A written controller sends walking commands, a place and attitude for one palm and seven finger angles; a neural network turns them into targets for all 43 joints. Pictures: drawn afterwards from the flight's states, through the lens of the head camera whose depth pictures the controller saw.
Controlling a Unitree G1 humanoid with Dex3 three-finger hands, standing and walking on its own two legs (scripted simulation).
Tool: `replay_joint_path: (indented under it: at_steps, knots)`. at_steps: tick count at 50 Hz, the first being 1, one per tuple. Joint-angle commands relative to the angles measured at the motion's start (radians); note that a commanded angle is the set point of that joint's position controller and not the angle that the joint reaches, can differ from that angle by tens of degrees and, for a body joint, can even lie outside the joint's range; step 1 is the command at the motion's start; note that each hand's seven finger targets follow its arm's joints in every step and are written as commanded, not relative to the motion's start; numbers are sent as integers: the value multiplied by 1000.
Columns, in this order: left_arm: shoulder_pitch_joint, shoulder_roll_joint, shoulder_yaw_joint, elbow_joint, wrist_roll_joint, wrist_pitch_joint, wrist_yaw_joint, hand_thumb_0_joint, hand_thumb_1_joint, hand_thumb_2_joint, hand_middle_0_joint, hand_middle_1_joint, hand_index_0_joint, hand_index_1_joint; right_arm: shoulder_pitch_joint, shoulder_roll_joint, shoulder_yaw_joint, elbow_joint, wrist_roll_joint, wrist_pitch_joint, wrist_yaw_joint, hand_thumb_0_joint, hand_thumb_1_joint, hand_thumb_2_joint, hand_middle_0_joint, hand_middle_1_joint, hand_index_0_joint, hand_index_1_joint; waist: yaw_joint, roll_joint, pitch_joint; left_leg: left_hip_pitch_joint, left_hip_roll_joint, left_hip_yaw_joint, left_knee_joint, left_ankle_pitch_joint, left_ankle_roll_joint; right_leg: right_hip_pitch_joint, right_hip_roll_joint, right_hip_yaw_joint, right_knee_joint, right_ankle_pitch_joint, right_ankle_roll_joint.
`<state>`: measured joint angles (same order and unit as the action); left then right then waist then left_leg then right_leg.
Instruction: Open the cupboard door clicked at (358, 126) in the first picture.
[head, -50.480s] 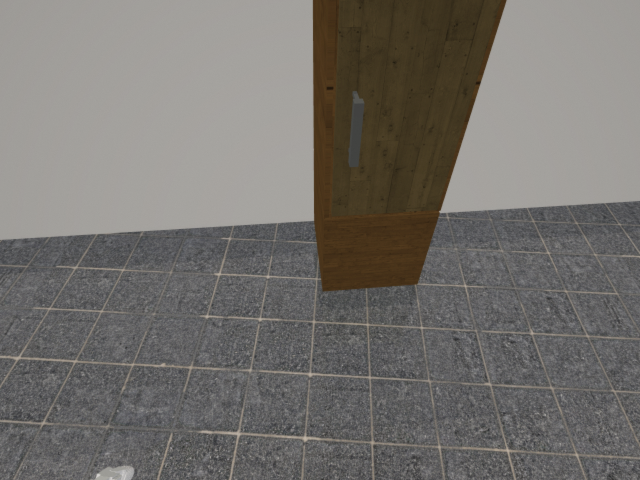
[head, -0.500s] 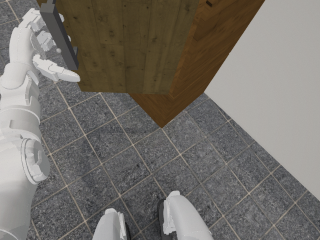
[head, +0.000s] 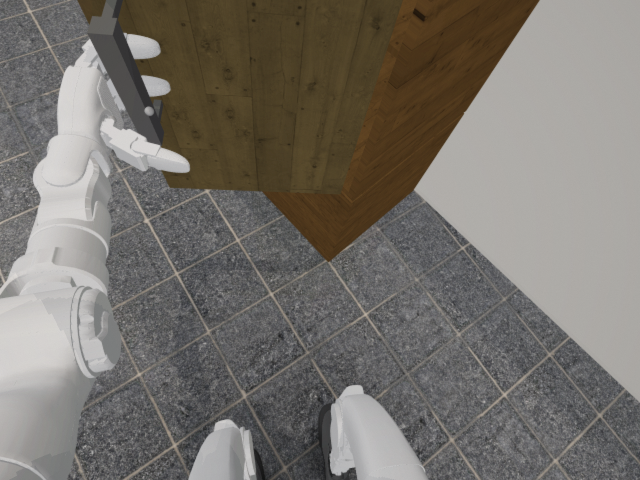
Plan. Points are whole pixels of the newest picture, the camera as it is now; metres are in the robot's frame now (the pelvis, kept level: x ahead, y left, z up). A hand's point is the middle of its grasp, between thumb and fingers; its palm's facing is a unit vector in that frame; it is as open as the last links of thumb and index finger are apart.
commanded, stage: slide the fingers in behind the handle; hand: left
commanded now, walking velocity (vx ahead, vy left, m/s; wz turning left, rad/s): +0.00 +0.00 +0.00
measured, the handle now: (136, 77) +0.59 +0.15 +0.06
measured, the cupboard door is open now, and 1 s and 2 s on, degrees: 49 49 68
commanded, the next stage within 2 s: close the thumb around the handle in 0.56 s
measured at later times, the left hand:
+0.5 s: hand (152, 111) +0.54 +0.13 +0.06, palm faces -0.11 -0.99 -0.03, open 14.1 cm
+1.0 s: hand (152, 112) +0.54 +0.13 +0.06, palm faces -0.09 -1.00 -0.04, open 10.9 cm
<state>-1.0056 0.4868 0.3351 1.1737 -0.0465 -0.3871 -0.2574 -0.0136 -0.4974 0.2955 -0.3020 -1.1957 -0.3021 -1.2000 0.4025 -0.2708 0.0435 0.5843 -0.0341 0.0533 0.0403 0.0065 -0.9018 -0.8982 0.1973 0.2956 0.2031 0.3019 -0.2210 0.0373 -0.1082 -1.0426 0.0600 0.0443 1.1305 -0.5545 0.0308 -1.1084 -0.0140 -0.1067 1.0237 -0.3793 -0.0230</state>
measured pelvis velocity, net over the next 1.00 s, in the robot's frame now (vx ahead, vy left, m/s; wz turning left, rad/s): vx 0.01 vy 0.00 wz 0.02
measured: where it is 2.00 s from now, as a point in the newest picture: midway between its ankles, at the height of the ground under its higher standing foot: outside the picture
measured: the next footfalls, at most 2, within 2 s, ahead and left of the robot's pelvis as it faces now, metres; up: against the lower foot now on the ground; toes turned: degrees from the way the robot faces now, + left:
none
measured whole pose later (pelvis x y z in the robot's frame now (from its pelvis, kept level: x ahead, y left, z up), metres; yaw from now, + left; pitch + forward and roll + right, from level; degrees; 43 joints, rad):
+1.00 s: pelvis +0.01 +0.00 +0.00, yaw +1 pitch +27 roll -3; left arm -0.99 0.43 0.28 1.17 -0.07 -0.41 -0.18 -0.01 0.00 0.51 -0.32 -1.25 -0.29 -1.25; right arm 0.41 -0.26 0.03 0.62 -0.05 0.05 0.05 0.01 -0.90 -0.90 0.20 0.30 0.20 0.30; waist -0.20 0.04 -0.11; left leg -1.02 0.05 0.03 1.12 -0.56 0.03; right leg -1.09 -0.02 -0.11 1.01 -0.39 -0.02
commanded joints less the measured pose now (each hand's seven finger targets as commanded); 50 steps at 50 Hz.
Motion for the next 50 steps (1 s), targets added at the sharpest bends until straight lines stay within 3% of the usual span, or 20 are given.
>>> replay_joint_path:
  at_steps: [1,3,4,7,10,16,18,20,21,22,27,29,33,37,40,42,45,47,50]
  knots:
    - [-444,142,-10,-242,-29,-79,19,0,-500,300,-300,-1200,-300,-1200,207,-175,-67,-31,-2,-8,-12,0,-900,-900,200,300,200,300,-16,116,-551,324,-38,-99,-120,524,-10,373,49,67,-67,369,-4]
    - [-461,121,-23,-212,-26,-81,30,0,-500,300,-300,-1200,-300,-1200,205,-175,-67,-13,-5,-10,-9,0,-900,-900,200,300,200,300,-23,122,-526,314,-38,-96,-118,495,-13,348,48,68,-71,344,0]
    - [-470,143,-9,-222,-19,-89,36,0,-500,300,-300,-1200,-300,-1200,212,-178,-70,-9,-7,-11,-9,0,-900,-900,200,300,200,300,-23,106,-529,317,-36,-101,-117,493,-14,346,48,66,-67,338,0]
    - [-457,73,-64,-215,-12,-106,38,0,-500,300,-300,-1200,-300,-1200,206,-172,-72,-7,-9,-17,-4,0,-900,-900,200,300,200,300,-29,122,-539,333,-41,-97,-115,502,-15,341,46,69,-68,347,0]
    - [-491,88,-58,-197,-6,-104,42,0,-500,300,-300,-1200,-300,-1200,211,-178,-72,4,-11,-18,-6,0,-900,-900,200,300,200,300,-39,92,-522,306,-41,-100,-114,456,-10,334,45,69,-70,315,1]
    - [-515,117,-47,-180,-5,-97,31,0,-500,300,-300,-1200,-300,-1200,216,-180,-68,7,-10,-18,-14,0,-900,-900,200,300,200,300,-38,125,-541,307,-44,-102,-108,474,-8,340,43,71,-60,331,-6]
    - [-504,112,-45,-174,-6,-91,29,0,-500,300,-300,-1200,-300,-1200,210,-178,-68,10,-9,-16,-12,0,-900,-900,200,300,200,300,-32,132,-545,317,-42,-105,-105,489,-12,330,43,67,-59,333,-4]
    - [-525,93,-65,-178,-9,-84,29,0,-500,300,-300,-1200,-300,-1200,209,-178,-67,8,-10,-14,-12,0,-900,-900,200,300,200,300,-44,130,-533,310,-43,-106,-105,475,-12,321,43,67,-62,321,-2]
    - [-528,107,-46,-189,-13,-89,32,0,-500,300,-300,-1200,-300,-1200,215,-179,-71,7,-10,-15,-14,0,-900,-900,200,300,200,300,-44,117,-549,327,-40,-111,-101,504,-9,323,44,64,-57,340,-4]
    - [-521,116,-43,-204,-10,-92,32,0,-500,300,-300,-1200,-300,-1200,214,-180,-71,8,-12,-14,-13,0,-900,-900,200,300,200,300,-33,151,-580,346,-40,-111,-102,524,-15,328,42,66,-56,348,-3]
    - [-494,61,-80,-208,-13,-93,36,0,-500,300,-300,-1200,-300,-1200,206,-176,-72,6,-11,-11,-7,0,-900,-900,200,300,200,300,-35,164,-561,383,-34,-119,-106,554,-22,292,44,56,-59,337,-3]
    - [-504,77,-72,-183,-7,-88,44,0,-500,300,-300,-1200,-300,-1200,210,-180,-71,11,-12,-9,-8,0,-900,-900,200,300,200,300,-42,122,-519,346,-34,-121,-109,511,-19,285,45,55,-62,311,-1]
    - [-521,60,-86,-192,-3,-98,51,0,-500,300,-300,-1200,-300,-1200,211,-179,-73,15,-14,-11,-7,0,-900,-900,200,300,200,300,-49,137,-535,372,-33,-127,-109,530,-22,275,44,52,-59,317,-2]
    - [-503,84,-61,-235,-11,-110,47,0,-276,396,-316,-1224,-316,-1224,215,-179,-76,10,-14,-12,-5,0,-900,-900,200,300,200,300,-28,154,-600,395,-36,-122,-106,579,-24,322,45,57,-54,363,-5]
    - [-482,58,-80,-226,-12,-104,43,0,-108,468,-328,-1242,-328,-1242,209,-174,-74,9,-13,-10,-3,0,-900,-900,200,300,200,300,-29,135,-563,381,-35,-123,-115,572,-24,324,46,54,-60,360,-4]
    - [-500,24,-108,-251,-15,-111,43,0,4,516,-336,-1254,-336,-1254,206,-173,-76,11,-14,-11,-2,0,-900,-900,200,300,200,300,-35,172,-564,426,-28,-133,-115,606,-31,283,45,48,-59,346,-4]
    - [-473,70,-69,-223,-15,-107,50,0,172,588,-348,-1272,-348,-1272,211,-179,-77,14,-13,-8,-2,0,-900,-900,200,300,200,300,-32,114,-542,379,-34,-119,-117,562,-23,323,48,54,-68,355,-3]
    - [-479,22,-105,-265,-18,-119,46,0,284,636,-356,-1284,-356,-1284,208,-171,-78,9,-13,-13,0,0,-900,-900,200,300,200,300,-26,158,-581,427,-32,-128,-121,611,-29,315,47,51,-64,364,-4]
    - [-454,60,-75,-263,-19,-121,46,0,452,708,-368,-1302,-368,-1302,208,-174,-80,13,-12,-9,-1,0,-900,-900,200,300,200,300,-17,138,-576,417,-32,-122,-122,612,-28,340,48,53,-66,379,-5]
